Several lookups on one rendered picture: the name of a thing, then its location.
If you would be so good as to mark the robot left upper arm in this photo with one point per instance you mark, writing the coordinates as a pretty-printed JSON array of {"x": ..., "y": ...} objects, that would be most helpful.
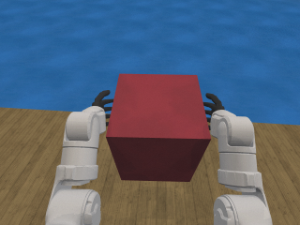
[{"x": 74, "y": 206}]

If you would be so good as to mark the right robot hand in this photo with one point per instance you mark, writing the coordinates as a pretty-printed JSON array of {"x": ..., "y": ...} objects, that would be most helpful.
[{"x": 216, "y": 106}]

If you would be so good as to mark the robot right upper arm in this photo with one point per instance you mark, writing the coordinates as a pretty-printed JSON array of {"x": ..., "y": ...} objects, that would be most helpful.
[{"x": 233, "y": 209}]

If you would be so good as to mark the left robot hand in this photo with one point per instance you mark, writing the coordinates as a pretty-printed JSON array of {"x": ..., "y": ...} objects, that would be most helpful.
[{"x": 100, "y": 102}]

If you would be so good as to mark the right robot forearm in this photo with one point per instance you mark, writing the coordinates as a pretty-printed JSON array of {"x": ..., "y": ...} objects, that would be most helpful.
[{"x": 237, "y": 160}]

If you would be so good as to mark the carton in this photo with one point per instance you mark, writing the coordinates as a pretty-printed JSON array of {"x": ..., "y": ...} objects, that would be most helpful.
[{"x": 158, "y": 130}]

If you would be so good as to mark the left robot forearm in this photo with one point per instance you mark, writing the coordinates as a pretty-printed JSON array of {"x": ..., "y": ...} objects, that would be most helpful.
[{"x": 80, "y": 149}]

